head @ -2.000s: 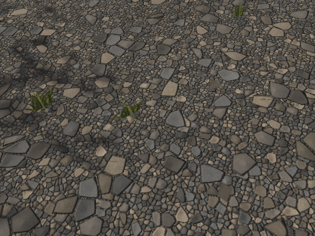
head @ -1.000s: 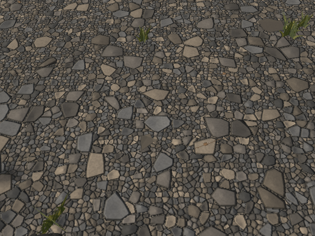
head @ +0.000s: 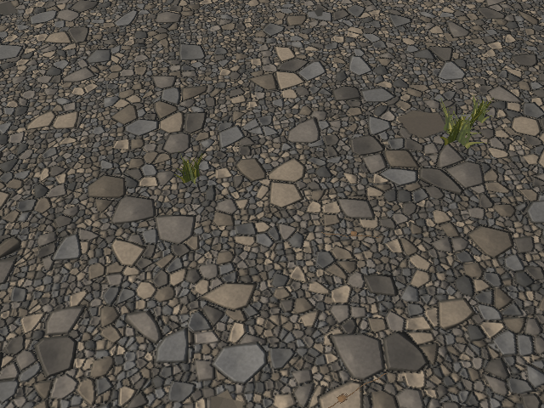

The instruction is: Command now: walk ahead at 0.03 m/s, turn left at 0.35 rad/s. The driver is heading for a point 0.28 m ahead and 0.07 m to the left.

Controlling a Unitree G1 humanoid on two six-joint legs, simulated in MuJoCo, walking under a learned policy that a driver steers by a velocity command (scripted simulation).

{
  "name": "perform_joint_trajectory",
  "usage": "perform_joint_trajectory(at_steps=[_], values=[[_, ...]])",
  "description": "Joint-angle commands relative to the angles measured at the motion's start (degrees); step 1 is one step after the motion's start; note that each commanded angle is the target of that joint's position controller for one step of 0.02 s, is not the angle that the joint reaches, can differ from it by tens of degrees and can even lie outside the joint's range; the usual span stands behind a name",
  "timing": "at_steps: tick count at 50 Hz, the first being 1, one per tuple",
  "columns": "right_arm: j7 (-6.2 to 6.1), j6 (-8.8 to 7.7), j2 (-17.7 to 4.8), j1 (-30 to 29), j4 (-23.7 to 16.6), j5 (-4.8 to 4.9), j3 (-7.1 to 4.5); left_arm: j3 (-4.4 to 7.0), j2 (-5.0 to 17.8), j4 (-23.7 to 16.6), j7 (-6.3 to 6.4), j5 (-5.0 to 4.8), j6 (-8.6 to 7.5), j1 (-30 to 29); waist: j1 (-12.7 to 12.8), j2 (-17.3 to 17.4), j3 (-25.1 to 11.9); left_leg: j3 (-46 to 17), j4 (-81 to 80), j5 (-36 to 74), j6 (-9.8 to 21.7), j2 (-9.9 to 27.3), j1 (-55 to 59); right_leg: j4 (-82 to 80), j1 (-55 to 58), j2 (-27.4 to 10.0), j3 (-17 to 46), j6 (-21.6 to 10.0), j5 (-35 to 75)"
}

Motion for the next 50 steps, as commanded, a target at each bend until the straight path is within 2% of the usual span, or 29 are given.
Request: perform_joint_trajectory(at_steps=[1,3,5,6,7,8,10,11,13,17,23,25,26,27,28,29,30,32,33,36,38,41,43,44,45,46,47,48,50], values=[[0.28,0.03,-4.85,-1.61,-5.34,0.12,-1.9,3.06,9.75,-3.04,1.28,-0.34,-0.26,2.67,1.5,-11.24,-5.71,1.55,6.68,2.45,0.92,0.99,-8.12,-6.97,9.85,-15.15,13.11,-10.46,25.82],[0.8,0.75,-4.29,-0.15,-5.6,0.09,-2.22,3.07,9.87,-4.26,1.64,-0.77,-0.19,-1.19,0.14,-11.61,-5.55,2.88,7.27,-5.45,1.56,1.5,-5.73,-6.15,6.67,-17.17,12.76,-10.79,27.06],[0.9,1.27,-5.55,1.18,-5.61,0.05,-2.96,3.31,10.01,-4.31,1.59,-1.0,-0.03,-2.27,-0.73,-6.54,-4.18,0.71,-1.82,5.03,3.87,1.98,1.8,-0.97,-0.47,-12.41,5.86,-5.96,17.28],[0.3,1.23,-11.42,1.31,-6.34,-0.31,-4.59,3.08,8.18,-5.15,1.3,0.0,-0.09,-0.49,1.49,8.37,-3.77,-14.44,-9.55,20.16,8.36,9.51,5.47,11.99,-7.24,-3.82,-3.42,-0.31,6.45],[0.58,0.87,-14.0,5.82,-6.35,-1.4,-5.04,2.27,6.76,-7.73,1.36,0.49,-0.21,-6.66,-3.27,17.05,-4.38,-31.49,-16.59,27.67,17.29,17.68,13.15,24.64,-20.32,4.6,-0.98,2.26,-17.7],[0.69,-0.28,-12.73,7.23,-6.64,-2.14,-4.18,2.23,6.6,-7.36,1.19,0.12,-0.55,-5.9,-3.52,10.88,-8.25,-32.87,-16.18,29.27,19.16,20.1,17.25,33.89,-22.82,3.36,6.23,1.76,-21.78],[-0.05,-1.13,-11.15,1.76,-8.41,-0.45,-3.84,2.55,7.35,-5.37,1.05,-0.43,-0.34,-3.07,-0.54,2.29,-7.85,-25.21,-13.48,30.2,15.2,16.98,15.98,36.48,-23.56,1.67,7.49,1.62,-14.87],[-0.69,-0.81,-10.55,0.08,-8.83,0.29,-3.66,2.76,7.96,-5.12,1.37,0.03,-0.32,-3.14,-0.08,1.56,-7.64,-23.18,-13.56,29.04,13.68,15.65,15.07,34.28,-22.86,0.74,7.87,1.96,-11.33],[-1.5,0.33,-10.17,-0.43,-9.14,0.34,-3.55,2.61,7.01,-5.05,1.24,-0.09,-0.58,-2.65,0.78,3.29,-7.91,-20.03,-14.21,27.13,12.13,12.11,12.0,30.32,-18.37,1.84,6.56,2.73,-7.44],[-2.72,1.34,-10.67,0.68,-9.96,0.53,-4.16,1.59,4.86,-5.46,0.31,-0.66,-1.21,-4.27,-0.13,4.86,-8.36,-20.42,-14.69,21.25,11.4,10.33,12.84,16.71,-14.68,3.57,6.47,3.52,-3.97],[-2.36,2.41,-10.93,-0.97,-11.93,0.7,-4.81,2.01,6.54,-5.55,-1.48,-1.28,-2.25,-4.06,-0.37,8.48,-6.61,-26.92,-15.51,13.99,10.83,9.5,8.49,2.84,-5.34,5.33,6.53,2.4,-2.69],[-2.43,2.87,-10.63,-2.28,-12.61,1.3,-4.82,2.29,6.57,-4.83,-2.1,-1.36,-2.79,-1.75,1.34,8.29,-6.42,-27.68,-13.64,13.59,9.15,7.91,7.52,-6.95,-0.01,5.48,5.59,1.07,2.7],[-2.6,3.03,-9.96,-2.39,-12.94,1.66,-4.65,2.66,7.12,-4.24,-2.22,-1.18,-2.94,-0.28,2.22,7.51,-6.44,-26.77,-12.0,10.81,7.27,6.02,5.21,-12.84,4.81,4.19,5.45,0.05,7.87],[-2.71,3.01,-7.74,-0.63,-13.1,1.24,-4.01,3.33,9.92,-4.23,-2.06,-0.3,-2.82,1.13,1.56,2.62,-7.95,-22.8,-5.97,1.43,4.24,3.03,0.29,-14.8,10.97,-3.84,11.24,-2.91,10.67],[-2.55,2.54,-5.51,2.69,-13.53,0.81,-3.52,3.96,14.48,-5.34,-1.82,1.08,-2.16,-1.06,-1.98,-12.65,-6.65,-11.48,6.06,-15.84,0.53,-6.73,-9.66,-16.28,13.57,-15.36,24.38,-10.39,21.63],[-2.44,1.65,-9.94,1.55,-13.77,0.0,-4.94,3.75,13.03,-5.93,-2.14,2.84,-2.32,-1.32,-0.24,-15.58,-5.81,-8.7,20.13,-22.2,-2.15,-5.7,-12.92,-17.93,8.18,-21.62,32.21,-17.74,23.08],[-2.32,1.52,-12.51,2.42,-12.61,0.06,-5.89,2.83,10.18,-6.94,-1.98,2.16,-2.55,-4.14,-1.15,-10.76,-4.73,-9.85,27.45,-18.4,-3.23,-3.79,-12.36,-17.65,6.13,-19.35,28.2,-17.7,20.36],[-2.65,2.57,-10.41,4.22,-10.09,0.04,-5.68,1.72,7.12,-7.24,-1.84,0.15,-2.5,-7.44,-1.87,-7.81,-2.89,-8.86,32.62,-12.01,-5.1,-3.66,-12.58,-16.12,5.41,-12.36,18.92,-13.31,17.11],[-2.59,2.91,-8.72,4.37,-9.99,0.05,-5.18,1.3,6.72,-6.88,-1.77,-0.32,-2.39,-7.17,-1.5,-8.01,-2.42,-8.66,33.64,-10.44,-5.86,-3.77,-12.59,-15.74,5.43,-11.41,17.06,-13.31,19.43],[-2.35,2.66,-5.32,1.42,-11.45,0.47,-3.68,0.9,6.41,-5.7,-1.64,0.12,-1.87,-4.58,0.23,-10.12,-3.26,-5.09,22.65,-8.46,-7.06,-1.92,-10.02,-15.02,8.36,-8.89,12.68,-13.5,21.4],[-1.97,2.5,-3.44,-0.09,-12.14,0.03,-2.59,1.02,7.3,-5.32,-1.7,0.06,-1.48,-4.27,1.28,-12.15,-4.56,-1.9,11.87,-10.03,-7.19,0.65,-3.97,-14.07,8.68,-8.57,11.53,-13.39,21.7],[-1.49,2.18,-4.56,0.27,-11.83,0.44,-2.68,1.45,9.7,-4.29,-2.04,-0.59,-0.8,-1.81,2.32,-13.08,-4.56,1.52,-1.64,-6.79,-6.24,0.38,2.74,-12.43,8.22,-9.53,13.05,-13.92,22.98],[-1.3,1.99,-4.84,3.44,-10.16,-0.12,-2.71,0.77,8.5,-3.09,-2.26,-1.43,-1.0,-0.26,0.42,-10.77,-3.87,1.46,-17.19,6.7,-3.69,0.21,11.12,-10.69,5.23,-8.3,12.15,-11.0,23.53],[-1.62,1.96,-6.96,4.25,-10.52,-0.63,-2.87,0.25,7.54,-2.55,-2.55,-0.8,-1.77,1.53,0.91,-7.71,-5.54,-3.43,-16.95,13.7,-1.8,3.99,17.63,-9.5,1.59,-7.24,11.15,-7.38,19.94],[-2.22,2.17,-11.41,5.15,-10.8,-1.1,-3.63,-0.46,5.71,-3.1,-3.28,1.18,-2.78,3.0,3.37,2.92,-8.15,-10.16,-12.44,27.71,1.22,11.41,22.15,-4.41,-2.28,-2.7,6.14,-3.69,11.18],[-1.65,2.01,-7.62,2.21,-9.81,-1.36,-2.65,-1.04,3.55,-3.23,-3.11,1.22,-3.05,1.69,3.95,9.61,-7.73,-10.82,-12.87,18.13,5.35,12.33,12.5,-7.66,2.34,-0.79,3.15,-0.72,2.8],[-1.09,1.53,-4.38,-0.08,-10.89,-1.49,-1.89,-0.75,5.82,-2.87,-2.89,1.32,-2.91,-1.48,2.37,6.15,-5.07,-9.59,-13.94,9.66,4.58,9.29,9.76,-7.28,4.38,-0.68,2.93,0.68,5.5],[-1.06,1.14,-3.79,0.53,-10.26,-1.87,-1.67,-0.49,6.26,-2.51,-2.76,1.02,-2.71,-2.9,1.46,4.47,-4.12,-8.43,-14.37,5.96,3.07,7.64,8.85,-6.91,4.26,-0.19,2.53,0.81,7.24],[-1.06,0.29,-5.12,1.08,-9.64,-1.51,-1.76,-0.37,6.28,-1.72,-2.27,0.68,-1.89,-1.77,1.63,4.25,-1.14,-7.95,-14.78,4.75,1.94,6.71,6.56,-7.17,4.42,-0.38,2.86,0.7,8.86]])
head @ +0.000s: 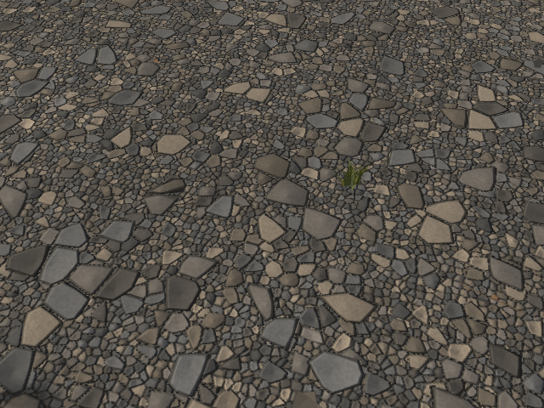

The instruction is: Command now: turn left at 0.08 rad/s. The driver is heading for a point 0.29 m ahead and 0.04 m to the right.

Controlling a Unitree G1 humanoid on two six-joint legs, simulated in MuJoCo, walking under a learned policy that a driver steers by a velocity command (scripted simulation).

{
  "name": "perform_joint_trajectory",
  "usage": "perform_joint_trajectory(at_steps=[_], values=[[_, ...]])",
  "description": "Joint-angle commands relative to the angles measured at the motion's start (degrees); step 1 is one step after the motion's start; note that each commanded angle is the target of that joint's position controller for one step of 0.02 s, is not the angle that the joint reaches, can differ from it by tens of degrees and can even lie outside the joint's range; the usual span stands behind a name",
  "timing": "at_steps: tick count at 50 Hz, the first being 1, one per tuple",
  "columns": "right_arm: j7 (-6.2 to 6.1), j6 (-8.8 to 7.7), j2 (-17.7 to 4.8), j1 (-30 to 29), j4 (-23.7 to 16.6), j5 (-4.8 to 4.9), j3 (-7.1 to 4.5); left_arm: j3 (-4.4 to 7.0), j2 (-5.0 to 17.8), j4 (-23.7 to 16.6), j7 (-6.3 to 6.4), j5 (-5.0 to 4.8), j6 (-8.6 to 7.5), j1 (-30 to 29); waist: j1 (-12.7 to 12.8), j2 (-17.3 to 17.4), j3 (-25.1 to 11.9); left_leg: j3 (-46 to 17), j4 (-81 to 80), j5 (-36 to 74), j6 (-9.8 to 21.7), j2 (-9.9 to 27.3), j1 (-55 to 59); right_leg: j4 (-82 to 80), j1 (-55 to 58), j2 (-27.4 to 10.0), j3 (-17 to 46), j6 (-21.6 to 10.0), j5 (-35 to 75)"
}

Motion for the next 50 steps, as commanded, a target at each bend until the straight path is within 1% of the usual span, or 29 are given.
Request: perform_joint_trajectory(at_steps=[1,9,11,13,14,15,17,18,20,21,22,23,24,25,26,28,30,33,36,38,41,42,43,44,45,46,47,48,50], values=[[-0.16,-1.91,-7.5,-1.12,-3.06,0.0,-1.55,1.76,6.46,-3.02,0.65,-0.2,-0.34,-1.5,-0.34,6.78,-0.67,-6.74,-7.79,6.45,2.83,5.9,-2.45,-2.03,1.59,-0.87,0.59,-0.05,5.82],[-0.44,-2.29,-6.19,-0.33,-1.36,0.22,-0.97,1.96,6.42,1.32,1.12,-0.58,-0.31,0.26,-0.58,3.06,-0.55,-5.71,-7.02,8.39,2.8,4.64,-1.75,-2.75,2.8,-1.16,0.61,0.65,7.71],[-0.68,-1.96,-7.17,1.35,-0.33,0.61,-1.39,1.94,5.99,2.56,1.33,-0.95,-0.15,0.95,-1.35,4.42,-1.43,-6.67,-9.07,-6.81,4.21,4.41,-1.06,0.57,1.3,1.43,-2.65,0.49,-1.66],[-0.79,-1.65,-10.8,4.02,0.19,1.19,-2.47,2.04,5.98,1.5,1.34,-1.64,-0.75,-1.51,-3.5,9.47,2.94,-16.27,-15.31,-26.36,8.88,10.21,-1.24,8.76,-8.38,3.37,-5.28,-0.45,-9.98],[-0.87,-1.95,-11.73,5.23,0.5,1.44,-2.74,2.04,6.05,0.44,1.15,-2.17,-1.49,-3.36,-4.34,11.46,5.54,-22.13,-18.13,-29.66,11.46,13.96,-2.16,12.41,-11.89,2.27,-3.88,-1.66,-11.26],[-1.01,-2.53,-11.64,5.88,0.87,1.53,-2.73,2.19,6.35,-0.26,0.8,-2.71,-2.33,-4.31,-4.44,12.39,7.15,-25.76,-19.64,-28.49,13.19,16.54,-1.69,15.81,-15.3,0.6,-1.77,-3.1,-12.98],[-1.03,-3.6,-10.57,5.48,1.0,1.94,-2.61,2.3,6.63,-0.49,-0.32,-3.38,-3.83,-4.08,-3.8,12.01,6.82,-26.12,-19.33,-21.73,14.06,18.51,2.96,16.44,-19.39,-1.94,0.24,-5.75,-16.5],[-0.92,-3.75,-10.41,4.13,0.71,2.38,-2.59,2.19,6.46,-0.08,-0.9,-3.44,-4.43,-3.27,-2.91,10.54,5.87,-23.22,-18.57,-17.9,13.08,17.49,3.35,12.26,-16.87,-2.21,-0.16,-6.68,-15.24],[-0.58,-3.45,-10.61,-0.59,-0.24,3.06,-2.6,2.39,5.91,3.77,-1.61,-2.9,-5.08,3.94,1.59,8.07,1.92,-13.59,-14.88,-9.15,9.8,11.97,-4.08,-0.11,1.56,1.17,-4.52,-6.76,0.21],[-0.5,-3.38,-9.36,-0.64,-0.26,2.55,-2.31,2.94,6.48,6.38,-1.68,-2.27,-4.94,9.05,3.45,6.68,-0.41,-9.8,-10.36,-6.4,8.22,9.08,-8.44,-0.71,10.91,3.18,-5.33,-5.54,4.32],[-0.37,-3.65,-6.27,-1.52,-0.86,1.8,-1.36,3.57,8.33,7.85,-1.5,-2.14,-4.85,14.83,5.59,1.5,-1.97,-4.63,0.47,-4.0,5.35,5.06,-14.09,-3.85,18.19,-1.53,1.91,-6.52,0.54],[-0.61,-4.38,-2.98,-1.35,-3.35,1.03,-0.4,4.93,15.67,7.26,-1.29,-1.91,-4.88,18.34,5.5,-14.74,-3.6,2.89,20.08,-9.36,0.32,-2.42,-24.17,-13.4,23.6,-15.55,25.34,-13.17,-3.41],[-1.09,-5.11,-6.96,-0.84,-3.66,2.31,-1.6,4.28,14.63,6.49,-1.66,-0.83,-5.2,16.53,4.44,-13.51,-1.87,-1.71,30.94,-18.01,-0.25,-2.44,-29.25,-17.82,20.05,-21.36,37.69,-19.34,-3.55],[-1.06,-5.46,-8.99,1.12,-2.55,3.06,-2.25,3.35,11.8,5.1,-1.54,-0.94,-5.48,11.25,1.72,-7.72,2.43,-3.7,35.51,-14.68,0.34,0.82,-31.44,-16.22,17.44,-20.62,31.9,-18.82,2.17],[-0.83,-5.5,-9.04,2.07,-1.17,2.64,-2.35,2.79,9.81,4.19,-1.39,-1.11,-5.44,8.15,0.56,-5.31,2.74,-2.86,35.78,-10.16,0.59,2.56,-30.66,-14.79,16.38,-17.29,24.05,-16.46,11.14],[-0.58,-5.08,-8.62,1.61,-0.16,1.38,-2.75,2.01,8.21,3.79,-1.1,-1.52,-4.57,5.71,-0.22,-4.02,1.17,-0.76,31.48,-3.6,0.07,4.77,-27.49,-13.83,15.88,-12.76,12.82,-12.73,29.66],[0.05,-4.4,-5.53,2.01,0.38,1.4,-2.15,1.32,6.65,4.96,-0.58,-0.97,-3.81,7.24,-0.66,-4.72,-1.64,1.61,27.68,1.02,-1.06,3.94,-22.25,-12.65,14.78,-9.78,6.31,-11.67,43.19],[-0.01,-3.74,-3.21,-1.89,-0.46,1.45,-1.24,1.34,8.28,5.58,0.45,-0.72,-2.78,5.9,-0.51,-4.02,-1.8,2.96,16.05,6.37,-2.13,3.52,-17.02,-12.45,11.91,-7.8,1.37,-11.2,47.11],[-0.11,-3.47,-4.29,-5.46,-1.17,1.52,-1.24,1.75,10.09,6.78,0.9,-1.0,-1.89,6.59,0.78,-4.89,-1.86,3.61,8.71,10.02,-2.33,2.8,-12.91,-12.04,10.7,-8.32,1.21,-11.04,46.58],[-0.11,-3.5,-5.29,-6.44,-1.22,1.6,-1.44,1.78,9.85,7.49,0.72,-1.28,-1.6,6.09,0.79,-4.75,-1.32,3.17,6.27,10.3,-1.47,2.76,-11.74,-11.15,10.78,-9.4,2.36,-11.91,45.11],[-0.13,-4.01,-6.1,-5.07,-0.39,0.89,-1.86,1.67,9.01,8.16,0.46,-2.19,-1.29,3.6,-1.64,-2.9,-1.41,3.65,-2.71,15.19,1.57,1.96,-5.67,-6.58,10.33,-8.98,3.29,-11.14,41.99],[-0.48,-4.25,-8.09,-2.64,0.5,0.28,-2.55,1.7,8.92,8.82,0.33,-1.98,-1.49,4.94,-2.67,-0.9,-3.06,2.17,-6.63,26.08,3.1,2.51,0.86,-3.76,9.01,-6.78,2.91,-9.18,40.83],[-1.06,-4.26,-12.2,0.37,1.12,-0.01,-3.55,1.57,8.56,8.6,0.17,-0.5,-2.12,6.68,-2.04,2.75,-7.24,-2.36,-2.46,46.38,5.57,7.4,10.48,0.55,4.7,-3.5,1.21,-6.52,32.82],[-1.16,-3.74,-10.9,2.27,2.55,-0.22,-3.2,0.64,5.21,10.09,0.0,-0.08,-2.22,12.86,0.15,8.56,-13.86,-8.4,1.23,52.97,12.46,13.3,20.65,4.65,-1.63,-1.0,0.43,-3.22,16.51],[-1.06,-2.99,-6.2,2.44,2.86,0.39,-2.2,0.38,5.23,10.47,0.0,-0.54,-1.54,9.46,-2.38,8.82,-14.55,-12.13,-0.88,48.73,15.41,16.23,19.57,9.12,-2.27,0.83,0.22,-1.49,1.63],[-0.76,-2.72,-4.58,-0.36,3.07,0.52,-1.21,0.42,5.19,9.31,-0.07,-1.12,-0.89,6.62,-1.49,9.81,-11.28,-14.0,-3.92,42.4,15.94,17.25,15.14,11.12,-4.14,1.15,0.87,-0.86,-11.23],[-0.43,-2.84,-4.24,-3.34,3.02,0.23,-0.82,0.26,4.21,9.07,0.23,-1.41,0.09,5.25,-0.33,10.13,-8.57,-14.75,-5.52,36.64,14.89,16.99,11.12,11.23,-4.8,0.84,1.67,-0.74,-18.89],[-0.06,-3.23,-5.41,-6.22,2.89,0.14,-0.99,0.26,4.12,9.37,0.61,-1.05,1.07,5.91,1.06,8.78,-5.77,-13.41,-6.75,32.2,13.13,15.97,5.63,7.18,-2.9,0.25,1.84,-0.77,-18.29],[-0.02,-3.24,-7.61,-10.77,2.53,1.06,-1.71,0.48,5.1,11.22,1.11,-0.04,2.23,8.42,3.65,6.87,-4.01,-7.44,-6.39,20.3,7.45,10.49,-2.4,-6.35,5.23,-0.02,1.29,-1.99,-0.97]])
